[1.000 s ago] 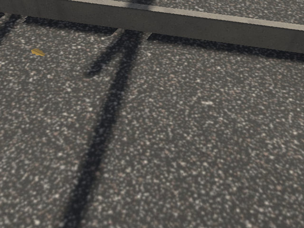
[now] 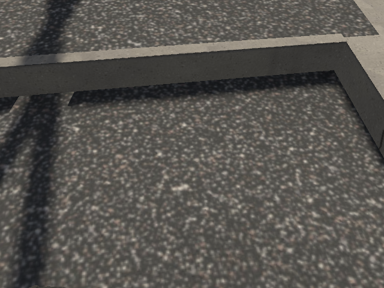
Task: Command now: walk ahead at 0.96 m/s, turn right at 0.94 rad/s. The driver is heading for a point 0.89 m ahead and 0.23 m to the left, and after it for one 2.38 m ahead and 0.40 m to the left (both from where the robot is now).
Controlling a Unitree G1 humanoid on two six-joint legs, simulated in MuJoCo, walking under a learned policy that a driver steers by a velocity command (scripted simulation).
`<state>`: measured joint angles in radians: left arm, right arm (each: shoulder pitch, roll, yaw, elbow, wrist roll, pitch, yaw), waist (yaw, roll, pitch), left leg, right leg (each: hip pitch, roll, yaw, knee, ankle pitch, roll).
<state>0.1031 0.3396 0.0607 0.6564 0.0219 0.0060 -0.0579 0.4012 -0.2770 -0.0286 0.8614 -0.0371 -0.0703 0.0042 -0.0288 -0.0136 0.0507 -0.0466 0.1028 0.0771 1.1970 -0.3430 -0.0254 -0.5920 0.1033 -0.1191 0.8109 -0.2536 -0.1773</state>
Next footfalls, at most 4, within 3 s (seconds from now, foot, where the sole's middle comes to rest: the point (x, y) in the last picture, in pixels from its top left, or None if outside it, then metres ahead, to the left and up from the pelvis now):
0.40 left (177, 232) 0.62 0.05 -0.73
0.90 right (216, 185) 0.81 -0.10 -0.73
1.40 left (117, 152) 0.97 0.29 -0.73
1.88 right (89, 45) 1.44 0.44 -0.56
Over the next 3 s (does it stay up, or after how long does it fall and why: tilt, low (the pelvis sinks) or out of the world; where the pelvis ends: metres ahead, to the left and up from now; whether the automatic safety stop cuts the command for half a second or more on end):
stays up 2.34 0.48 0.20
